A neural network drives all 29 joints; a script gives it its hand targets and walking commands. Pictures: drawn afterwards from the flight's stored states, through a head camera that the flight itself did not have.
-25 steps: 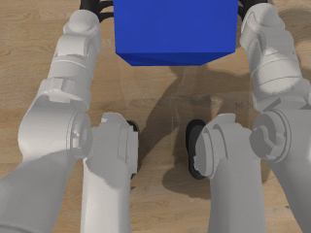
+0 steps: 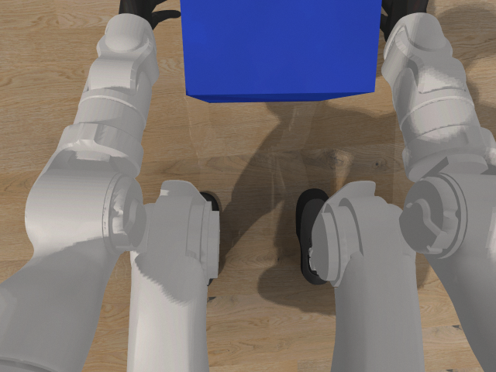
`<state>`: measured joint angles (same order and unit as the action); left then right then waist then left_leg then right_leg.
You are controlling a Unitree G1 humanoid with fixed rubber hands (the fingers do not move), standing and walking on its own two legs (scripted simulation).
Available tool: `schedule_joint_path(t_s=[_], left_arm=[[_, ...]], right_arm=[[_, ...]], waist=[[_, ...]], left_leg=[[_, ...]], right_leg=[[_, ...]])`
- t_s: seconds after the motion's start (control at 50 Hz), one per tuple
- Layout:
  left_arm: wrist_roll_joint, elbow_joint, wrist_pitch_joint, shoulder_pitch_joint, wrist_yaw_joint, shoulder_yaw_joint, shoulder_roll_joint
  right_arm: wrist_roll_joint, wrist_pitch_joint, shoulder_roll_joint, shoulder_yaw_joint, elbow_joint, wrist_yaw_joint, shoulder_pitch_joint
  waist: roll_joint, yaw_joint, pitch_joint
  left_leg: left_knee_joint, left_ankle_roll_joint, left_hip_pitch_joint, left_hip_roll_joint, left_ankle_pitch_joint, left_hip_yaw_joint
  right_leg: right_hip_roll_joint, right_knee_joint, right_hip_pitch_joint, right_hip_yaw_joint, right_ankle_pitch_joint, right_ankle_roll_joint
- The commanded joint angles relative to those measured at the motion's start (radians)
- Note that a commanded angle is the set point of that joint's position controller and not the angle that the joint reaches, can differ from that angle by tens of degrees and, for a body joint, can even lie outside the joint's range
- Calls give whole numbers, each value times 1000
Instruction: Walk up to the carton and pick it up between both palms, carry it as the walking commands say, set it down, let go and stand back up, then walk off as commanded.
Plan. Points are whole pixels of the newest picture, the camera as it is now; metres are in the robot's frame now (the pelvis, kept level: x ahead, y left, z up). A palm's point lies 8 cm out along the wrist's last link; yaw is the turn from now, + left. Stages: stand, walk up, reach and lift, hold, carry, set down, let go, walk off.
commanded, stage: set down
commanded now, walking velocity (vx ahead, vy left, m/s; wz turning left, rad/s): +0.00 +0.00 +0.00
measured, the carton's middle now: (270, 26) +0.53 +0.01 -0.25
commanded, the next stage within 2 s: let go in 1.76 s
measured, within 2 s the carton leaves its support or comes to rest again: neither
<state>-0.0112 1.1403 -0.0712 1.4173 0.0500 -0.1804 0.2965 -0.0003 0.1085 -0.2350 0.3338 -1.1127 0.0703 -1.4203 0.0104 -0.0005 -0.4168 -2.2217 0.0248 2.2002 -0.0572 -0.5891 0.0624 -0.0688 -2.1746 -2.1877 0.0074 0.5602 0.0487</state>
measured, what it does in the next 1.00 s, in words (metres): rises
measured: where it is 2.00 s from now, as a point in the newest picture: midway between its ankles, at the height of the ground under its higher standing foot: (257, 254)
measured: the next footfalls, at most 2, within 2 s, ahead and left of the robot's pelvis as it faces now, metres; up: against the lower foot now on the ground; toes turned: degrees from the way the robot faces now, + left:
none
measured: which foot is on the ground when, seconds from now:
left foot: down 0.00-1.00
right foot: down 0.00-1.00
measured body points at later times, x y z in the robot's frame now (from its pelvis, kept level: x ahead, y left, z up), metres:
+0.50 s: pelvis +0.00 +0.00 +0.00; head +0.38 +0.02 +0.23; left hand +0.55 +0.21 -0.19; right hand +0.54 -0.19 -0.18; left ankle +0.11 +0.12 -0.34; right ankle +0.13 -0.12 -0.34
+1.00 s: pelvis +0.00 +0.00 +0.10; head +0.37 +0.04 +0.35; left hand +0.55 +0.21 -0.06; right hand +0.55 -0.17 -0.05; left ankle +0.11 +0.12 -0.34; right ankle +0.12 -0.12 -0.34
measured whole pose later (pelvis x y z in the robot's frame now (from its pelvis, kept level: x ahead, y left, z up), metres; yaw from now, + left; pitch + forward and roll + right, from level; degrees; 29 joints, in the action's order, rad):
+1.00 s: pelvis +0.00 +0.00 +0.10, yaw +1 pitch +28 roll -4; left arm -0.14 0.72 -0.26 1.30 0.10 -0.11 0.40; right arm 0.19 0.24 -0.33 0.17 -0.74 0.16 -1.28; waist 0.01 0.00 -0.52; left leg -1.93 0.02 1.82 -0.05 -0.59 0.07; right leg -0.05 -1.88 -1.80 0.01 0.57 0.04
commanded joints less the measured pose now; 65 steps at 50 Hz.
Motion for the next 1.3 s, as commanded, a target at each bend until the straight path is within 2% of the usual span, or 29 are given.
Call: schedule_joint_path(t_s=[0.0,0.06,0.1,0.2,0.22,0.26,0.28,0.34,0.36,0.4,0.42,0.44,0.5,0.58,0.66,0.72,0.76,0.78,0.8,0.88,0.9,0.92,0.94,1.02,1.04,1.06,1.08,1.14,1.28], left_arm=[[-94,-85,57,286,46,51,137],[-134,-103,60,288,44,100,144],[-164,-124,65,296,40,141,132],[-196,-154,71,277,44,139,187],[-198,-174,73,293,44,135,200],[-211,-215,72,303,45,141,210],[-206,-262,76,309,50,130,242],[-234,-369,58,305,57,122,258],[-241,-381,45,303,58,116,272],[-265,-389,10,277,53,138,246],[-263,-394,-1,255,47,130,247],[-269,-374,-17,245,43,144,225],[-235,-375,-48,247,49,110,250],[-197,-389,-65,249,54,79,267],[-183,-511,-82,254,74,77,260],[-166,-450,-105,207,73,68,242],[-168,-475,-117,214,66,71,225],[-167,-507,-120,201,66,71,216],[-157,-528,-122,189,70,57,234],[-151,-595,-146,160,70,45,231],[-152,-645,-152,162,70,50,228],[-142,-642,-160,153,70,37,238],[-149,-665,-172,150,71,48,224],[-142,-715,-204,109,68,27,237],[-141,-720,-210,106,65,28,237],[-144,-714,-214,92,60,21,239],[-140,-714,-220,80,60,15,237],[-137,-720,-229,39,50,2,244],[-146,-739,-240,79,35,8,254]], right_arm=[[89,-83,-113,-90,80,45,-196],[110,-95,-137,-129,70,49,-177],[127,-103,-151,-143,68,47,-173],[145,-111,-198,-143,92,48,-155],[161,-111,-191,-160,122,48,-180],[176,-112,-202,-172,149,49,-194],[191,-111,-203,-178,191,50,-205],[213,-100,-240,-196,323,70,-210],[229,-90,-257,-204,370,75,-232],[260,-54,-234,-232,413,79,-219],[269,-38,-217,-259,433,79,-214],[254,-26,-228,-253,421,80,-209],[230,4,-236,-229,424,88,-206],[194,30,-228,-176,385,95,-149],[194,42,-255,-134,504,101,-156],[187,63,-235,-136,481,98,-127],[173,73,-224,-124,478,94,-117],[172,73,-222,-109,502,94,-98],[173,77,-223,-103,523,94,-87],[170,100,-234,-83,577,95,-45],[170,105,-240,-75,606,92,-33],[175,112,-235,-81,630,89,-32],[178,119,-246,-76,644,87,-36],[184,151,-246,-81,721,83,-15],[186,159,-242,-80,718,84,2],[189,166,-229,-92,722,82,8],[181,168,-247,-69,721,82,27],[182,182,-233,-76,739,82,50],[188,198,-240,-65,748,80,32]], waist=[[-25,-23,1158],[-21,-38,1220],[-56,-58,1264],[-55,-64,1344],[-48,-44,1370],[-43,-45,1432],[-44,-23,1493],[-16,-44,1727],[-6,-36,1779],[-7,-41,1779],[8,-19,1777],[7,-41,1746],[-12,-27,1707],[-40,-52,1676],[-78,-56,1832],[-76,-48,1779],[-83,-67,1766],[-92,-79,1816],[-84,-69,1852],[-106,-77,1958],[-106,-94,1994],[-112,-78,1997],[-121,-97,2030],[-109,-74,2066],[-119,-81,2073],[-90,-71,2059],[-99,-86,2069],[-82,-70,2064],[-90,-78,2056]], left_leg=[[173,25,-463,19,252,-77],[163,27,-499,25,309,-71],[160,32,-518,28,335,-70],[144,31,-572,33,382,-67],[142,29,-582,35,400,-74],[143,24,-602,34,396,-80],[140,23,-635,34,421,-87],[139,21,-724,28,451,-105],[141,17,-754,26,442,-112],[169,8,-768,21,395,-121],[177,5,-750,19,378,-130],[196,5,-733,18,342,-130],[241,6,-739,13,274,-131],[301,9,-756,5,220,-130],[336,12,-915,-9,304,-123],[380,8,-917,-12,292,-122],[412,7,-922,-15,274,-122],[425,8,-960,-17,296,-118],[436,5,-982,-22,320,-117],[478,11,-1087,-31,387,-117],[489,10,-1122,-33,413,-110],[498,8,-1132,-36,430,-111],[514,9,-1174,-37,428,-111],[572,5,-1234,-43,478,-110],[582,6,-1243,-43,488,-113],[603,1,-1233,-44,497,-111],[609,1,-1251,-46,506,-109],[663,0,-1274,-47,530,-113],[797,2,-1348,-41,515,-99]], right_leg=[[5,137,437,33,-229,13],[13,122,448,37,-280,11],[16,113,462,36,-313,1],[21,91,489,43,-351,-4],[20,90,509,38,-367,-2],[22,86,550,43,-377,-7],[19,85,582,40,-398,-5],[21,95,742,56,-453,-3],[21,102,773,64,-441,-3],[18,132,802,70,-397,-5],[19,145,827,68,-387,-5],[16,158,816,75,-354,-8],[12,192,789,88,-274,-10],[-3,246,775,100,-224,-15],[-15,283,810,110,-274,-20],[-17,336,796,112,-250,-22],[-21,369,804,109,-236,-24],[-25,378,833,112,-261,-25],[-27,388,853,110,-283,-24],[-40,443,909,115,-337,-25],[-46,450,922,122,-361,-25],[-48,468,918,117,-370,-23],[-51,482,938,123,-364,-25],[-52,547,1013,113,-402,-24],[-52,564,1037,107,-418,-26],[-52,585,1064,103,-432,-23],[-53,596,1071,102,-445,-24],[-53,654,1132,89,-472,-18],[-45,786,1236,72,-480,-20]])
